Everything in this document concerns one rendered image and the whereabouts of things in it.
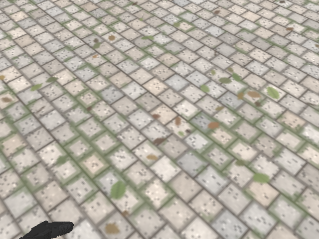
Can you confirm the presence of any left robot hand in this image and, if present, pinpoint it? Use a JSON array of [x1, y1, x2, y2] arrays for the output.
[[19, 220, 74, 239]]

